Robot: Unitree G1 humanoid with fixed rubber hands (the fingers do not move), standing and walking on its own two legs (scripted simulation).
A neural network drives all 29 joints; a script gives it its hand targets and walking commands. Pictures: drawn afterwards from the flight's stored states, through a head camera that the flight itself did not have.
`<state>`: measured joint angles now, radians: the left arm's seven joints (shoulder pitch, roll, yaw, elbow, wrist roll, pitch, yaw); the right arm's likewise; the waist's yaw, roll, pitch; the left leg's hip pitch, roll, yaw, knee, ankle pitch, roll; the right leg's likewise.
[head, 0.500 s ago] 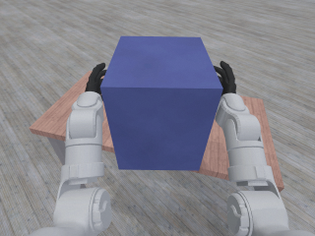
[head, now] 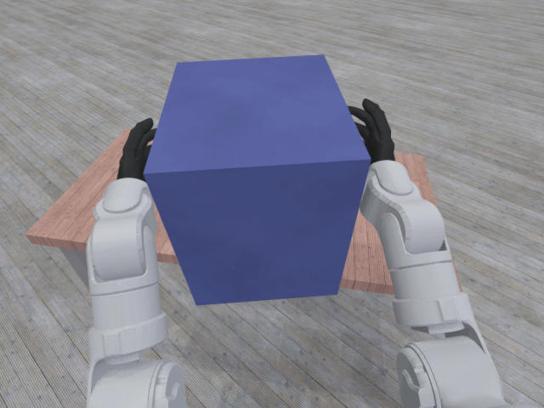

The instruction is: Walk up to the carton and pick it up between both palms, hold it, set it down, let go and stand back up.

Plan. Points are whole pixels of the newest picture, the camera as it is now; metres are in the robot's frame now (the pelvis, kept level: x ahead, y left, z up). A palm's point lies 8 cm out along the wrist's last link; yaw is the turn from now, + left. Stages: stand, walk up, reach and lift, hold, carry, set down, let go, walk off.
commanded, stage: set down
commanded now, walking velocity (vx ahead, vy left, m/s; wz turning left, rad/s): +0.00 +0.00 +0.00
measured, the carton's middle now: (259, 181) +0.40 +0.01 +0.16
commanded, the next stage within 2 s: none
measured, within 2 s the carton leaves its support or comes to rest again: neither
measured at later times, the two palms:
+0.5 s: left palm (168, 174) +0.37 +0.14 +0.20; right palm (395, 169) +0.36 -0.17 +0.21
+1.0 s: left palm (171, 174) +0.41 +0.15 +0.17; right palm (378, 167) +0.40 -0.16 +0.18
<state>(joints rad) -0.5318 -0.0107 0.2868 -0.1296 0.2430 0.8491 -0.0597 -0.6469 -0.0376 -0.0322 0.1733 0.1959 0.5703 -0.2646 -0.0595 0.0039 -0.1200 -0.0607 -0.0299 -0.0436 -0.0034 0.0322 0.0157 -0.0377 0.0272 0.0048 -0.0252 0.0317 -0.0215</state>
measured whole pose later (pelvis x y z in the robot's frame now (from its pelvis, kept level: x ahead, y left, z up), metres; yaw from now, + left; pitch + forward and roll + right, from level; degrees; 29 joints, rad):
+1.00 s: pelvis -0.01 +0.02 +0.00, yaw +1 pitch +13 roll +0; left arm -0.77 -0.05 0.38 0.51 0.28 0.45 0.03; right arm -0.82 0.02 -0.40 0.64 -0.19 0.28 -0.03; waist -0.09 0.02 -0.30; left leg -0.29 -0.05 -0.05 -0.04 0.10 0.05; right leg -0.29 0.00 -0.01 0.00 0.06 0.00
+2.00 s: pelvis +0.02 +0.02 -0.01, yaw +2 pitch +18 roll +0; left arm -0.86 -0.02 0.45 0.83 0.30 0.17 0.02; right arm -0.85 0.07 -0.59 0.80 -0.38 0.08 -0.01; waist -0.09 0.05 -0.32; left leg -0.33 -0.05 -0.06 -0.09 0.10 0.05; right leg -0.31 0.00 -0.02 -0.09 0.08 0.00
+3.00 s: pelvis +0.05 +0.02 -0.01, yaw +1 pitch +28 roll +0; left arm -0.93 0.05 0.36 1.10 0.22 -0.12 0.09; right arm -0.87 0.04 -0.64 0.91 -0.37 -0.12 -0.02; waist -0.09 0.05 -0.38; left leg -0.49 -0.06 -0.05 -0.09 0.09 0.05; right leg -0.47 0.00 -0.01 -0.09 0.07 0.01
